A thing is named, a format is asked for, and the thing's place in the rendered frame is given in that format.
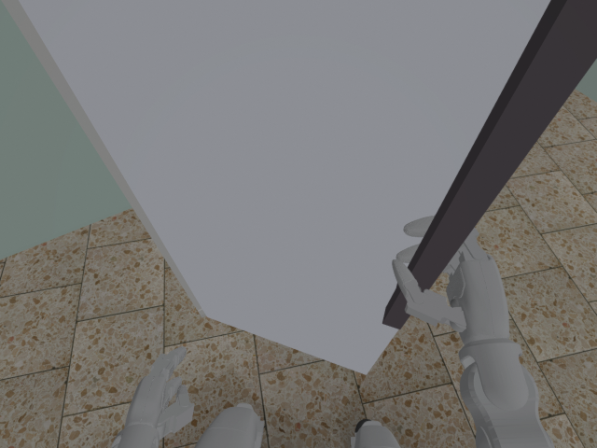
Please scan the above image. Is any right robot foot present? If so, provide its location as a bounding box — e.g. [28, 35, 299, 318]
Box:
[355, 419, 372, 433]

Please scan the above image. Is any right robot thigh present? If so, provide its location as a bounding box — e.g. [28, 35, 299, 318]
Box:
[351, 425, 400, 448]

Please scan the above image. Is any left robot hand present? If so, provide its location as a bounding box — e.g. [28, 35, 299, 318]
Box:
[124, 346, 195, 440]

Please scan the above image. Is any handle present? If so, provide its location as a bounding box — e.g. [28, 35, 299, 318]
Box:
[382, 0, 597, 329]

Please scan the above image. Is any robot left forearm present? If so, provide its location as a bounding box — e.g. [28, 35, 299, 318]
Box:
[111, 424, 160, 448]

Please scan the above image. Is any robot right forearm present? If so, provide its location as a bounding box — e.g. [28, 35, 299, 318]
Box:
[459, 339, 555, 448]

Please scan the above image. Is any fridge door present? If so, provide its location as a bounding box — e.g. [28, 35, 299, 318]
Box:
[19, 0, 550, 375]

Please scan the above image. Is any right robot hand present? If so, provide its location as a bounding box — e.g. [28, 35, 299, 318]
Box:
[392, 216, 509, 345]

